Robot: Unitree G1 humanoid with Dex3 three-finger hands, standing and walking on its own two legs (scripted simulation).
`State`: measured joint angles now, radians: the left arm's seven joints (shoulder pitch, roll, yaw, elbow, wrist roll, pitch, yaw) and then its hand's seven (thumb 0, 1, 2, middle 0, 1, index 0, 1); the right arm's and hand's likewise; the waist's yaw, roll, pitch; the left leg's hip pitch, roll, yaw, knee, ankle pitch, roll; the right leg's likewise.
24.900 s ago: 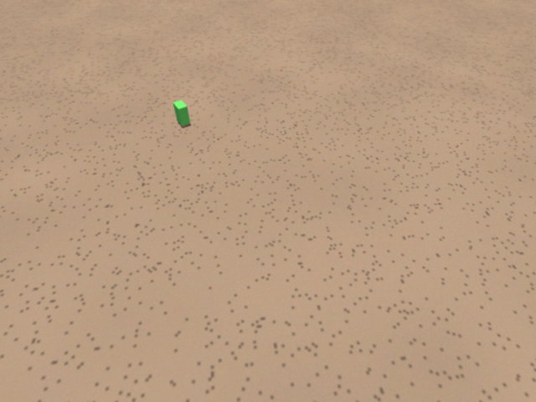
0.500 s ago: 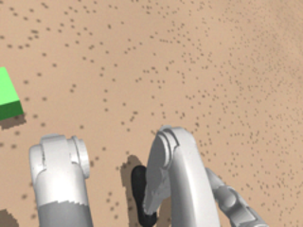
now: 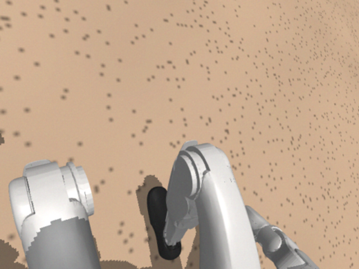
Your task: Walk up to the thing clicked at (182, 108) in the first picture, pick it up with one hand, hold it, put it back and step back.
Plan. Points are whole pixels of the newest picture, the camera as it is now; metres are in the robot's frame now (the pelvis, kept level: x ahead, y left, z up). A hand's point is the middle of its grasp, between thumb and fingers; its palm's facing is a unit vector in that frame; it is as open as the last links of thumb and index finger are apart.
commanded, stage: withdraw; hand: left
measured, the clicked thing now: out of the picture +0.44 +0.33 -0.23
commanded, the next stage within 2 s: rise in 1.80 s
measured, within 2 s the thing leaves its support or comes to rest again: neither
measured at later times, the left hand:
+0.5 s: hand out of the picture +0.38 +0.40 -0.11, palm faces +0.57 -0.82 -0.01, open 17.3 cm
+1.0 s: hand out of the picture +0.39 +0.42 -0.14, palm faces +0.57 -0.82 -0.10, open 15.5 cm
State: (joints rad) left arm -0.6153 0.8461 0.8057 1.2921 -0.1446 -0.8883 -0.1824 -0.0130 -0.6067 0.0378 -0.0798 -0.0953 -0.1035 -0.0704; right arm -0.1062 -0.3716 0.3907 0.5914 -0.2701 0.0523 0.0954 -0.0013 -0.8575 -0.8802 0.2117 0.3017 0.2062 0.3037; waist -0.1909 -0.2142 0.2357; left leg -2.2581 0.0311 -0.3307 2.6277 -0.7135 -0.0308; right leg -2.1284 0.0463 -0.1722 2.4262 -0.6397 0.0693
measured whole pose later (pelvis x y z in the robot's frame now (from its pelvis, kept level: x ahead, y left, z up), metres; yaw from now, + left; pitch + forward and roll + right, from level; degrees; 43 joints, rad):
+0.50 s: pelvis +0.00 +0.00 +0.01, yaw +1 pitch +18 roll -14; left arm -0.61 0.77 0.70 1.20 -0.11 -0.85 -0.14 -0.01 -0.60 0.12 -0.08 -0.17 -0.12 -0.14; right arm -0.11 -0.34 0.33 0.59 -0.26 0.04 0.11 0.00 -0.85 -0.88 0.21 0.30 0.21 0.30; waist -0.16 -0.19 0.15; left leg -2.26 0.02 -0.29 2.60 -0.69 -0.01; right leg -2.12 0.03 -0.15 2.41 -0.65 0.05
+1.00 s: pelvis +0.00 +0.01 +0.00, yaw -1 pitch +17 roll -16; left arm -0.59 0.94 0.82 1.26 -0.11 -0.85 -0.16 -0.01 -0.35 0.26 -0.18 -0.28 -0.21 -0.25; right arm -0.06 -0.40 0.39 0.57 -0.29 0.09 0.10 0.00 -0.85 -0.88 0.21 0.30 0.21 0.30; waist -0.20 -0.21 0.26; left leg -2.27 0.03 -0.34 2.63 -0.71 -0.01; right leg -2.12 0.05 -0.18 2.41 -0.64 0.06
